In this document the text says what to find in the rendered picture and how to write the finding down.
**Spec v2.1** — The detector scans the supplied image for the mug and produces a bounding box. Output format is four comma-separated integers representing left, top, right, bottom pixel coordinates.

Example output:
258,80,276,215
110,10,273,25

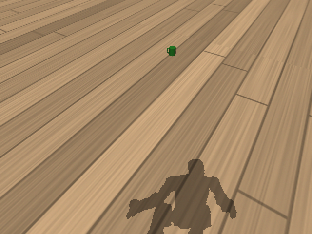
167,46,176,56

